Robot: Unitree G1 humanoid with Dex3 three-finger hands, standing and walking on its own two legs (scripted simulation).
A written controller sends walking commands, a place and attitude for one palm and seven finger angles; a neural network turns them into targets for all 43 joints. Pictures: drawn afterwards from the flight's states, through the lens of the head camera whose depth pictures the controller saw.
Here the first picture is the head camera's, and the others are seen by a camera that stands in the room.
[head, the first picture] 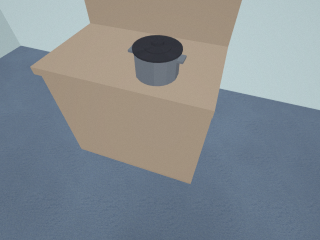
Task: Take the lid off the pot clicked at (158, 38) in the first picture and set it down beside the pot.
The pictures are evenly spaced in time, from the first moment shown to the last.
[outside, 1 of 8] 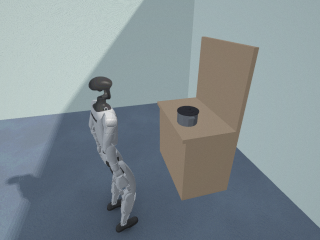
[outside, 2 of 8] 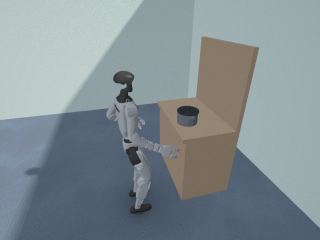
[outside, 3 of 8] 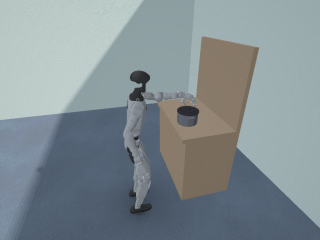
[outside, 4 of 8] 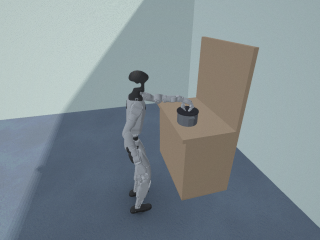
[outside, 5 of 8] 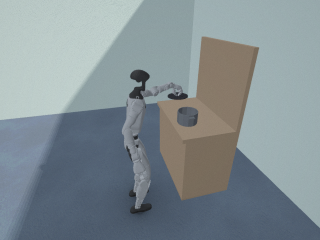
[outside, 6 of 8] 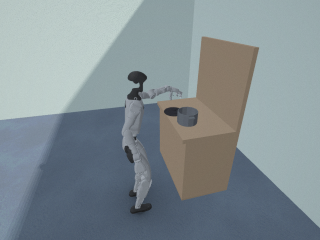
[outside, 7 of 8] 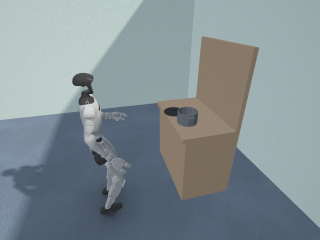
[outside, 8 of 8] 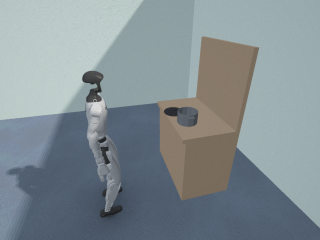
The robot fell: no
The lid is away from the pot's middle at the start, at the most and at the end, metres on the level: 0.00 0.24 0.23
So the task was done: yes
